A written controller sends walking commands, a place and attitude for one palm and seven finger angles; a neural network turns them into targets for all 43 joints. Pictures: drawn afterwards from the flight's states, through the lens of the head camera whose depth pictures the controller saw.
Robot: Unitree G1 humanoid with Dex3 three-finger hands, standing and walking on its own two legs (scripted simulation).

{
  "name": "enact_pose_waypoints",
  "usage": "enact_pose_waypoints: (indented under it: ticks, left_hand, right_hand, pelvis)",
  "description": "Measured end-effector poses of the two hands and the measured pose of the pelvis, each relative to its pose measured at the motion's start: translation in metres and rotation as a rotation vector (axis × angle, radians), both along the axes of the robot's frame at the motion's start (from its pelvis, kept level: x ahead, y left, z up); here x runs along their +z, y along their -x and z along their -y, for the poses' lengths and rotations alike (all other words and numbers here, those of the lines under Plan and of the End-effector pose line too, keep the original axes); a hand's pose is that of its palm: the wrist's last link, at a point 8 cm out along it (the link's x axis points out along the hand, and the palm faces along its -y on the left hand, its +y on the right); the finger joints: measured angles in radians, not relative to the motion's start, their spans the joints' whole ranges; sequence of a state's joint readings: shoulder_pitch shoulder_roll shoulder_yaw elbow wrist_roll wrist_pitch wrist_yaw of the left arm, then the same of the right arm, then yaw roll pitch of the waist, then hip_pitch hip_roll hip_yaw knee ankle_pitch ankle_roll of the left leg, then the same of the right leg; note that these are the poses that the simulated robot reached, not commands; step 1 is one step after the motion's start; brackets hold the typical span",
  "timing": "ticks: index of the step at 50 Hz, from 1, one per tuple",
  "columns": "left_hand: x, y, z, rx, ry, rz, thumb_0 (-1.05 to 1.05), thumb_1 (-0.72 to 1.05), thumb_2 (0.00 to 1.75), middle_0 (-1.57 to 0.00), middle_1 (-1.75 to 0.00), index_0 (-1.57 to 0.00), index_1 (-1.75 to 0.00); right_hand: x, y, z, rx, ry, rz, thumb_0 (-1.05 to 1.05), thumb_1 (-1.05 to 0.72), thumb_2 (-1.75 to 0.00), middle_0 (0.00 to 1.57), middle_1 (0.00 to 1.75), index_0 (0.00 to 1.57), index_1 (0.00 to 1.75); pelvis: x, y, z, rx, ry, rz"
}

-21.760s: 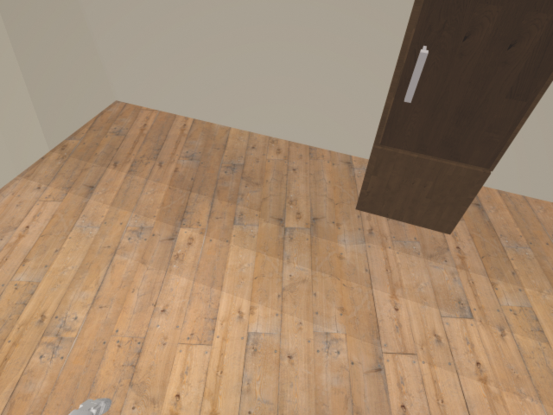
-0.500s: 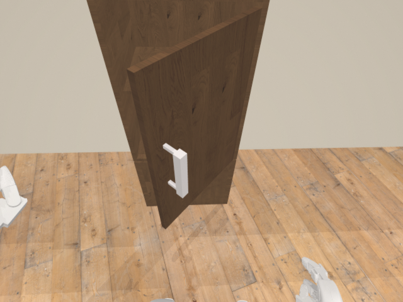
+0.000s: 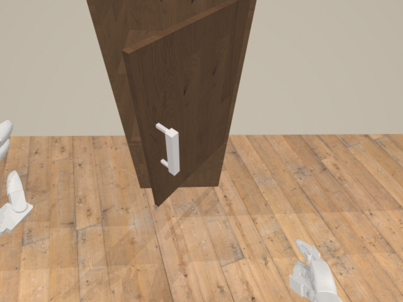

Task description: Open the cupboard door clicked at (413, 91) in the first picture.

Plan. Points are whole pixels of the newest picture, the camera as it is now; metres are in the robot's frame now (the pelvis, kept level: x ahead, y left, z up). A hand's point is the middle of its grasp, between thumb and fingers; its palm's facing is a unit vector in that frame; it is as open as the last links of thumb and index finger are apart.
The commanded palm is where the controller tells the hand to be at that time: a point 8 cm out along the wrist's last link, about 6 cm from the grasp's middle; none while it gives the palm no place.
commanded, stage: step back with the hand held close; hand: left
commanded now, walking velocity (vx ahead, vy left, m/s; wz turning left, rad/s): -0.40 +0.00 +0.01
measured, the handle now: (167, 150) +0.48 +0.12 -0.04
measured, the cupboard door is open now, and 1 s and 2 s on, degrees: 48 48 48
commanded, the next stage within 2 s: stop stepping back and stand still in 0.06 s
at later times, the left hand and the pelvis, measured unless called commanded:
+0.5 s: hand out of the picture +0.09 +0.22 +0.16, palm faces +0.42 -0.81 -0.42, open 7.4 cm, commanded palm +0.04 +0.26 +0.18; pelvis -0.12 -0.03 +0.00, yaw -3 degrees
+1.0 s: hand out of the picture +0.07 +0.24 +0.12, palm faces +0.34 -0.82 -0.47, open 7.4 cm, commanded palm none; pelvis -0.14 -0.01 -0.01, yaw -3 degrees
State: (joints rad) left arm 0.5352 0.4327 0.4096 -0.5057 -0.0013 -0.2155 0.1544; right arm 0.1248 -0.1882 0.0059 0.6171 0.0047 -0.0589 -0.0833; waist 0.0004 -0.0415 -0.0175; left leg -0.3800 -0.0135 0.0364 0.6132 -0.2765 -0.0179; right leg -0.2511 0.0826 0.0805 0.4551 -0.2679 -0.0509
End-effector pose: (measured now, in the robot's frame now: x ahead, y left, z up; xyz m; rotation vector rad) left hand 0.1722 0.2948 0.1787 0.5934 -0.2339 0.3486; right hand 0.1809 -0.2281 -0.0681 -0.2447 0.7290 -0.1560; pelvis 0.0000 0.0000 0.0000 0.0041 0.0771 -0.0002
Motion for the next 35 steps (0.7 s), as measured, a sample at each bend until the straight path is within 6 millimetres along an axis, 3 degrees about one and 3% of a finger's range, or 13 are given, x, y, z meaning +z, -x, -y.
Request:
enact_pose_waypoints:
  ticks: [4,9,17,22,26,30,35]
  left_hand:
    - [0.005,0.009,-0.008,-0.045,-0.046,-0.010,0.02,0.89,0.90,-0.22,-0.30,-0.21,-0.30]
    - [0.001,0.041,-0.004,-0.046,-0.014,-0.067,0.02,0.89,0.90,-0.21,-0.30,-0.21,-0.30]
    - [-0.007,0.100,0.023,-0.001,0.020,-0.040,0.02,0.89,0.90,-0.21,-0.30,-0.21,-0.30]
    - [-0.005,0.118,0.033,0.018,0.076,0.014,0.02,0.89,0.90,-0.21,-0.30,-0.21,-0.30]
    - [-0.003,0.124,0.033,0.005,0.080,0.059,0.02,0.89,0.90,-0.21,-0.30,-0.21,-0.30]
    - [-0.004,0.128,0.028,-0.020,0.067,0.074,0.02,0.89,0.90,-0.21,-0.30,-0.21,-0.30]
    - [-0.004,0.135,0.020,-0.020,0.022,0.040,0.02,0.89,0.90,-0.21,-0.30,-0.21,-0.30]
  right_hand:
    - [0.012,0.007,0.001,-0.018,0.005,0.037,0.01,-0.90,-0.90,0.20,0.30,0.21,0.30]
    - [0.022,0.037,0.002,0.007,-0.003,0.090,0.01,-0.90,-0.90,0.20,0.30,0.20,0.30]
    - [-0.001,0.117,0.020,-0.008,-0.024,0.055,0.01,-0.90,-0.90,0.21,0.30,0.21,0.30]
    - [-0.015,0.173,0.041,-0.062,-0.015,-0.049,0.01,-0.90,-0.90,0.21,0.30,0.21,0.30]
    - [-0.017,0.206,0.056,-0.112,0.017,-0.081,0.01,-0.90,-0.90,0.21,0.30,0.21,0.30]
    - [-0.017,0.225,0.063,-0.156,0.045,-0.081,0.01,-0.90,-0.90,0.20,0.30,0.20,0.30]
    - [-0.013,0.229,0.055,-0.162,0.040,-0.038,0.01,-0.91,-0.90,0.20,0.30,0.20,0.30]
  pelvis:
    - [0.000,0.022,-0.003,-0.006,0.009,0.009]
    - [0.003,0.050,-0.002,-0.033,0.019,0.024]
    - [-0.007,0.096,0.022,-0.059,-0.003,0.048]
    - [-0.002,0.113,0.029,-0.063,0.004,0.068]
    - [-0.002,0.120,0.029,-0.051,0.003,0.078]
    - [-0.006,0.128,0.023,-0.044,0.014,0.096]
    - [-0.005,0.135,0.018,-0.060,0.006,0.099]
